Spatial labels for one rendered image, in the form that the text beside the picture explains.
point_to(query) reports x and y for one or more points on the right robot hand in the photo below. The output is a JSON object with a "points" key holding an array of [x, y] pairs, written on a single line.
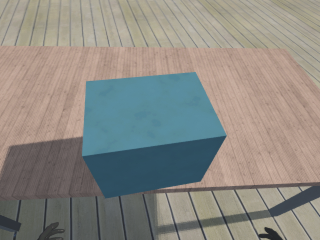
{"points": [[272, 235]]}

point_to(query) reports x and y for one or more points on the table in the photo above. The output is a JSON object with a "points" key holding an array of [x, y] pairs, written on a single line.
{"points": [[267, 105]]}

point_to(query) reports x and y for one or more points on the carton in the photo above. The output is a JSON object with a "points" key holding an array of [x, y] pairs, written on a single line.
{"points": [[149, 132]]}

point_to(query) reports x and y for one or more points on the left robot hand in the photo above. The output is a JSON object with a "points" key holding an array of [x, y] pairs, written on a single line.
{"points": [[49, 231]]}

